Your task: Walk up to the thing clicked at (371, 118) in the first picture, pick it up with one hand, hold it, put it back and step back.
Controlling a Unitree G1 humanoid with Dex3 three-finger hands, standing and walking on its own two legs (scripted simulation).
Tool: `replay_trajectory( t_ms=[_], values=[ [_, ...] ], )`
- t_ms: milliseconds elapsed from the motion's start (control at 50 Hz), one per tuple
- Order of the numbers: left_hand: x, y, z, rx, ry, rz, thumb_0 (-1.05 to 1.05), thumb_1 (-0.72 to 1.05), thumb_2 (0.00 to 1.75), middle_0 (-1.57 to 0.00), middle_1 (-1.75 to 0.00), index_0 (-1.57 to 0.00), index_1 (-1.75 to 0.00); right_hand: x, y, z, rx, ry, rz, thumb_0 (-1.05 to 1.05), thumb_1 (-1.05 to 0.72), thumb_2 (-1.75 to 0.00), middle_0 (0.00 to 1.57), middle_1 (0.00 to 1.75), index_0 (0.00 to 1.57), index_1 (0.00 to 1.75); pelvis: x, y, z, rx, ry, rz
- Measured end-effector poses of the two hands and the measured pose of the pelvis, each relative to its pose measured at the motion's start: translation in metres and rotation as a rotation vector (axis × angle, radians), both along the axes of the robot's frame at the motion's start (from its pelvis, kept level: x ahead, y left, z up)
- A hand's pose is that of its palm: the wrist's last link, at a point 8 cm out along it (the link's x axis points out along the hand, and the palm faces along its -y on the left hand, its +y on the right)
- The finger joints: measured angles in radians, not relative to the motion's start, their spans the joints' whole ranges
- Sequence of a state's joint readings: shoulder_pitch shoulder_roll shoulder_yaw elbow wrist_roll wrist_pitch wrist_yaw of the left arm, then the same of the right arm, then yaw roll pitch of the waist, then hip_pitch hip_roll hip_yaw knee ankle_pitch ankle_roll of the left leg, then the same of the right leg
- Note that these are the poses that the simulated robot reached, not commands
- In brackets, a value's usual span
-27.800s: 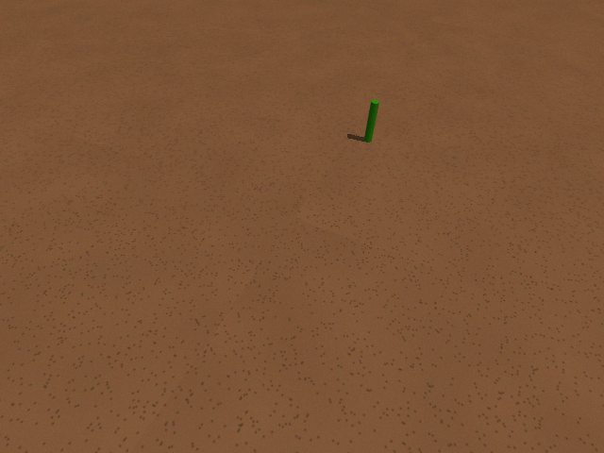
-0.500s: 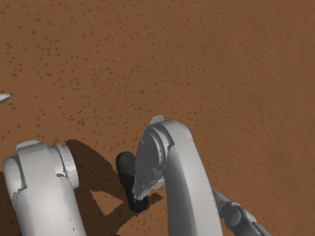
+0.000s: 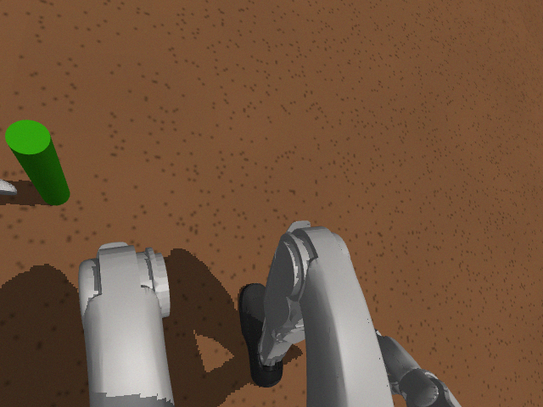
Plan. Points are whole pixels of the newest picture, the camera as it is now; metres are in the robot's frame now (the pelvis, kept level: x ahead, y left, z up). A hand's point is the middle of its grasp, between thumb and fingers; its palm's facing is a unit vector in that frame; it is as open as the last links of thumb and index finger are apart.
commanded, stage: rise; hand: left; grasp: from the side
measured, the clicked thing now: (45, 171) +0.45 +0.26 -0.20
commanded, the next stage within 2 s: home in 0.02 s
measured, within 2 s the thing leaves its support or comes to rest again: neither
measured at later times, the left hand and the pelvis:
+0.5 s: hand out of the picture +0.34 +0.33 +0.04, palm faces +0.18 -0.86 -0.47, open 17.5 cm; pelvis +0.01 -0.01 +0.13, yaw +7 degrees
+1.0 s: hand out of the picture +0.27 +0.23 +0.24, palm faces +0.27 -0.90 -0.35, open 17.3 cm; pelvis +0.08 -0.02 +0.34, yaw +10 degrees
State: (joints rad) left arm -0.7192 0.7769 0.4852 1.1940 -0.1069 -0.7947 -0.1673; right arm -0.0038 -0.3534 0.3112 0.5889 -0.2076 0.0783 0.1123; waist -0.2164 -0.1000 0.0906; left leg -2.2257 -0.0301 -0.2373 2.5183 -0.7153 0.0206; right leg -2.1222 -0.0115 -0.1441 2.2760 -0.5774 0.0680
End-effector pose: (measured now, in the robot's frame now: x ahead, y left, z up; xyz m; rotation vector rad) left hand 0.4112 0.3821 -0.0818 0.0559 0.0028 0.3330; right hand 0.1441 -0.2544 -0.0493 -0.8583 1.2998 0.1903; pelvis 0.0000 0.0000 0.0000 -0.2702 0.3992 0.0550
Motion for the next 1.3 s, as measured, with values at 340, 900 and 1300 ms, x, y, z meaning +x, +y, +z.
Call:
replay_trajectory(
  t_ms=[340,900,1300],
  values=[
    [-0.048,0.049,0.112,0.273,0.418,0.103,-0.02,-0.56,0.06,-0.07,-0.06,-0.06,-0.06,-0.008,-0.002,0.011,0.154,-0.036,-0.349,0.00,-0.92,-0.91,0.21,0.30,0.21,0.30,0.007,-0.004,0.059,0.098,0.165,0.034],
    [-0.152,-0.090,0.322,0.095,0.770,0.115,-0.01,-0.52,0.07,-0.07,-0.06,-0.06,-0.06,0.125,0.012,0.272,0.335,-0.523,-0.346,0.00,-0.90,-0.90,0.21,0.30,0.21,0.30,0.065,-0.020,0.306,0.212,0.013,0.077],
    [-0.203,-0.140,0.450,0.012,0.737,0.083,-0.01,-0.53,0.06,-0.06,-0.06,-0.06,-0.06,0.132,0.038,0.374,0.415,-0.704,-0.369,0.01,-0.90,-0.90,0.21,0.30,0.21,0.30,0.096,-0.007,0.392,0.246,-0.214,0.109]
  ],
)
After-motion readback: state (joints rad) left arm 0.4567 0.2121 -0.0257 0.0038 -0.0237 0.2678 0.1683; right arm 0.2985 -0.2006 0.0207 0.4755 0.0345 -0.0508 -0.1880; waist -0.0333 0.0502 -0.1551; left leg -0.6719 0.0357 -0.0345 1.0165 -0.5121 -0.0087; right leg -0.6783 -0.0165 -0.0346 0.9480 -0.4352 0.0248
